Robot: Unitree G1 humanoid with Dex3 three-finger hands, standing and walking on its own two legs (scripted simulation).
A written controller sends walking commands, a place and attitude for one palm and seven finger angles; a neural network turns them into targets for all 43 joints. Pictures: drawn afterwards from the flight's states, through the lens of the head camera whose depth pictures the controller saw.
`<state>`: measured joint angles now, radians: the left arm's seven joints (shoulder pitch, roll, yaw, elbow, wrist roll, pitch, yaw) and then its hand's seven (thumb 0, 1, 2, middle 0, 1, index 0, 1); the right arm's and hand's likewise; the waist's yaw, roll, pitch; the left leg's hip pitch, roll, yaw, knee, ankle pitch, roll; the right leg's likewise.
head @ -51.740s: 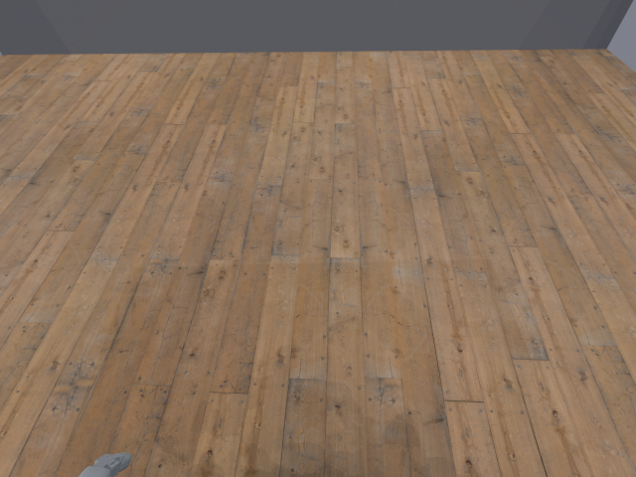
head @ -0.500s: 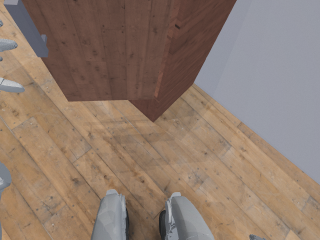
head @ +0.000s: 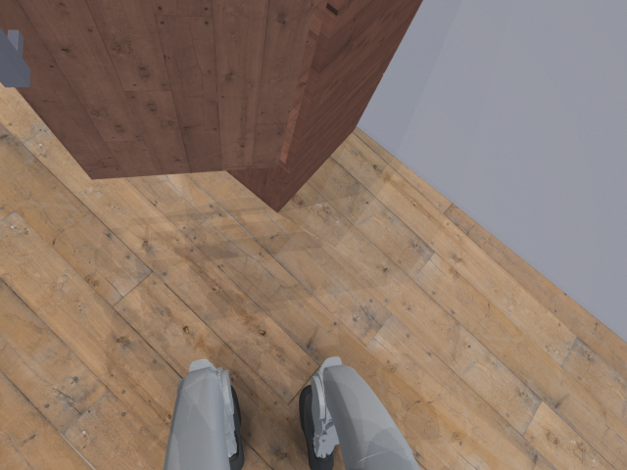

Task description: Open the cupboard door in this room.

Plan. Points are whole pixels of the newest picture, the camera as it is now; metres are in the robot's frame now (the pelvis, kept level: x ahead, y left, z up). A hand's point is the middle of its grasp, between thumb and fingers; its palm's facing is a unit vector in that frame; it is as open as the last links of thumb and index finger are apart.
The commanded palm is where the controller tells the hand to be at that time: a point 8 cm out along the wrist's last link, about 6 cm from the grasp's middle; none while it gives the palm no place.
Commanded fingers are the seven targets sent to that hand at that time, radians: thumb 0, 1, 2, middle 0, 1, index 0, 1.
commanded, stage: move the hooked fingers beside the handle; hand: left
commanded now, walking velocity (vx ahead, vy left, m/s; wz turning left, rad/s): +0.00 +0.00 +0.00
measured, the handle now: out of the picture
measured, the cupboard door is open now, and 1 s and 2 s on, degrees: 48 48 48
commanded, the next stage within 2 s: slide the fingers in behind the handle in 0.60 s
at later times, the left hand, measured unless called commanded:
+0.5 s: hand out of the picture +0.52 +0.32 +0.09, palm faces +0.10 -0.99 -0.02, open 14.0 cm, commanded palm +0.51 +0.35 +0.08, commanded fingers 0.00 -0.50 0.30 -0.30 -1.20 -0.30 -1.20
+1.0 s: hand out of the picture +0.52 +0.32 +0.08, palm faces +0.08 -1.00 +0.00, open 14.0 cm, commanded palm +0.52 +0.33 +0.08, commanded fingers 0.00 -0.50 0.30 -0.30 -1.20 -0.30 -1.20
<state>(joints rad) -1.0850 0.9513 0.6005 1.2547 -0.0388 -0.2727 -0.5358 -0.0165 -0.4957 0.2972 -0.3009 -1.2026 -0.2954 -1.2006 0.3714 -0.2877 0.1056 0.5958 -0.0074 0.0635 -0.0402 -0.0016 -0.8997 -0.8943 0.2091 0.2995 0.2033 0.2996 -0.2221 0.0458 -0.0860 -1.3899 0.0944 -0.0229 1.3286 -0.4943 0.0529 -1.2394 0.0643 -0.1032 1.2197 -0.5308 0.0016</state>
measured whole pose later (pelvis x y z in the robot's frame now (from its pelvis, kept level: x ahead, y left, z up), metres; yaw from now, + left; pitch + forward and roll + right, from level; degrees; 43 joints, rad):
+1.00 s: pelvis +0.00 +0.00 +0.00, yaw +1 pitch +30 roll -9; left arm -1.06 0.88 0.56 1.24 -0.07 -0.29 -0.51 -0.02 -0.50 0.30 -0.30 -1.20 -0.30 -1.20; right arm 0.33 -0.29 0.10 0.61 0.00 0.05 -0.04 0.00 -0.90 -0.89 0.21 0.30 0.20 0.30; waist -0.21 0.04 -0.10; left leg -1.38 0.09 -0.04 1.33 -0.49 0.05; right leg -1.22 0.06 -0.12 1.22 -0.53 -0.01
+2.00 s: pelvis +0.01 -0.01 +0.02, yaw +2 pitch +28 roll -6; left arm -0.96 0.66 0.48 1.19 -0.09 -0.38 -0.33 -0.02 -0.50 0.30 -0.29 -1.20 -0.27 -1.20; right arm 0.35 -0.27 0.06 0.64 -0.02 0.05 -0.01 0.00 -0.90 -0.89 0.21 0.30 0.20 0.30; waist -0.19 0.05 -0.11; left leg -1.26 0.08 -0.02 1.26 -0.49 0.03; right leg -1.13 0.06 -0.09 1.18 -0.54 -0.01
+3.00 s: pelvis +0.01 -0.01 +0.02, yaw +2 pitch +28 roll -6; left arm -0.97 0.65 0.46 1.20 -0.09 -0.40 -0.32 0.00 0.67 0.80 -0.36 -1.31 -0.36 -1.33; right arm 0.36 -0.27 0.06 0.66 -0.02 0.05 -0.01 0.00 -0.90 -0.89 0.21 0.30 0.20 0.30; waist -0.19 0.05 -0.12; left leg -1.26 0.07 -0.01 1.26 -0.49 0.04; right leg -1.12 0.05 -0.09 1.17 -0.54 -0.01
